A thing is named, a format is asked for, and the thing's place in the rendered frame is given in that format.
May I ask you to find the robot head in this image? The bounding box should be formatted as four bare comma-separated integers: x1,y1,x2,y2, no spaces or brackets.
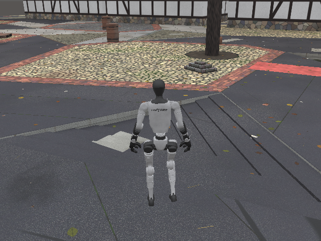
151,79,168,104

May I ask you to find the robot right hand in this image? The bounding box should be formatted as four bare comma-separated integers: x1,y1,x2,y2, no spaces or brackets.
180,141,191,152

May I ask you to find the left robot forearm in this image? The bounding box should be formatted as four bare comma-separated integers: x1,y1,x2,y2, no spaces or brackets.
130,122,140,143

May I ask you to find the left robot shin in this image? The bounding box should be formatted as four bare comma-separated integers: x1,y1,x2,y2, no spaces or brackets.
146,167,154,199

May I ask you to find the right robot forearm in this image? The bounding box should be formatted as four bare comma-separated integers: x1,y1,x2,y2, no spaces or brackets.
180,121,190,142

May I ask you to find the right robot upper arm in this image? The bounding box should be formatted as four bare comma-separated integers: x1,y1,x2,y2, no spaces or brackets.
170,101,184,129

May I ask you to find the left robot upper arm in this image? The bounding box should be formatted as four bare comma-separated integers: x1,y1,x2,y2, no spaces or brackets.
136,101,149,130

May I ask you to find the robot left hand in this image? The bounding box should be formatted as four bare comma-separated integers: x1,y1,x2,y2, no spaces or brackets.
129,142,141,153

